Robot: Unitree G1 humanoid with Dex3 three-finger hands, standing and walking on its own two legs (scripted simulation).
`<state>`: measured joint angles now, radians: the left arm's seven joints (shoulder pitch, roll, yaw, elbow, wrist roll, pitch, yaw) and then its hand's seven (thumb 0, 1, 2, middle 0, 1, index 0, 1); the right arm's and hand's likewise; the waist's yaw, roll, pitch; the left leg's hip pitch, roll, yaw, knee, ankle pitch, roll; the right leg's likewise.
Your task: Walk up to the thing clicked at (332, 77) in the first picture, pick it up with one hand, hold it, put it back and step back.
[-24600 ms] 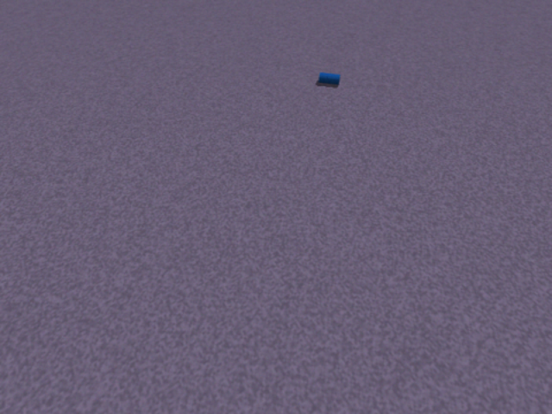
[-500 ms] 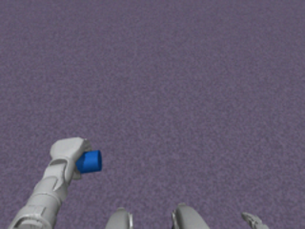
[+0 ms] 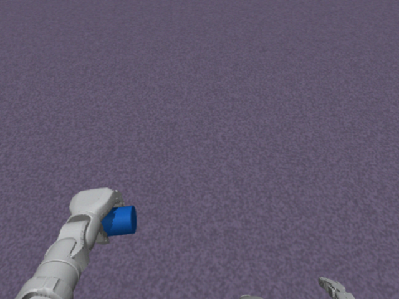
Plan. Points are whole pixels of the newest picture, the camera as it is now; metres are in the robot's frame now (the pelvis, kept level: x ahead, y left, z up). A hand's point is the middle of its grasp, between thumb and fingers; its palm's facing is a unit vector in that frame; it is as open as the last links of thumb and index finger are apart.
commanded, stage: hold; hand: left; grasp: from above
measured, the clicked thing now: (104, 222) +0.32 +0.22 -0.10
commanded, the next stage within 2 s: crouch in 1.72 s
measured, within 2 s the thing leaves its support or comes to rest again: neither
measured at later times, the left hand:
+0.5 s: hand (97, 220) +0.30 +0.22 -0.04, palm faces -0.46 -0.05 -0.89, open 9.1 cm
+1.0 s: hand (96, 224) +0.28 +0.21 -0.02, palm faces -0.46 -0.05 -0.89, open 9.2 cm
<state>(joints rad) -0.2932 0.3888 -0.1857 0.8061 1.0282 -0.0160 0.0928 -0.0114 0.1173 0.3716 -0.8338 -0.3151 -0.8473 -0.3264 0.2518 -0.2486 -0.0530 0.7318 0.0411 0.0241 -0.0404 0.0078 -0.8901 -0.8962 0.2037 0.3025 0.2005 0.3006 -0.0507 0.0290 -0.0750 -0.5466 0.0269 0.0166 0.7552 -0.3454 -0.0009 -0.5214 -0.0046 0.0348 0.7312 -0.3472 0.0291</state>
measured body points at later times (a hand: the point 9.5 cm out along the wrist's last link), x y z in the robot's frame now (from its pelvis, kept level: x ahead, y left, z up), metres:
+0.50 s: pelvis +0.00 +0.00 +0.01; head +0.02 -0.02 +0.46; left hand +0.32 +0.22 +0.01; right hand +0.12 -0.27 -0.10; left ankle +0.02 +0.12 -0.71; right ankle +0.01 -0.14 -0.71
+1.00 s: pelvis -0.01 -0.01 +0.02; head +0.00 -0.03 +0.47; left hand +0.30 +0.21 +0.03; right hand +0.12 -0.27 -0.09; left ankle +0.02 +0.12 -0.71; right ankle +0.01 -0.14 -0.71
